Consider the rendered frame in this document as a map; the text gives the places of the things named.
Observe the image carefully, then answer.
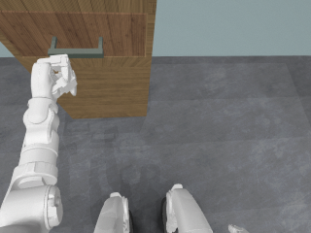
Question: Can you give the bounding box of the robot left hand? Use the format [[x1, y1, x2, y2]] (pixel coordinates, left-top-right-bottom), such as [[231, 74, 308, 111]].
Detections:
[[30, 54, 77, 103]]

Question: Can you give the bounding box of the cabinet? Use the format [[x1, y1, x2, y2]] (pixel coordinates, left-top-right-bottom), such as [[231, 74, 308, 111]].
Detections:
[[0, 0, 157, 119]]

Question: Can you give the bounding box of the drawer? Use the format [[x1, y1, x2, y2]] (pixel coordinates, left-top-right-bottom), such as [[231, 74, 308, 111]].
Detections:
[[0, 10, 147, 57]]

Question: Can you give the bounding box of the robot right foot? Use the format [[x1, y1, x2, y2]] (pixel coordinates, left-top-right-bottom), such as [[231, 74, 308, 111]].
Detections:
[[160, 197, 176, 233]]

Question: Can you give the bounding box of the robot left upper arm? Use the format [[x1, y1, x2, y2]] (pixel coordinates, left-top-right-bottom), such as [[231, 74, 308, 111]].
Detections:
[[0, 184, 63, 233]]

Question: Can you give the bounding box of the handle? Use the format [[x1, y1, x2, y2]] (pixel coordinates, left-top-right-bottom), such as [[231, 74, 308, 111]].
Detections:
[[48, 36, 104, 58]]

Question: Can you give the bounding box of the robot right shin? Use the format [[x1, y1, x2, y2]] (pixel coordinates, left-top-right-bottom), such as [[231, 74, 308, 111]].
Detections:
[[166, 183, 183, 233]]

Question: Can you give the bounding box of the robot left forearm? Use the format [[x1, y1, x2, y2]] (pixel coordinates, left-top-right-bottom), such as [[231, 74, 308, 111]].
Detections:
[[0, 97, 60, 227]]

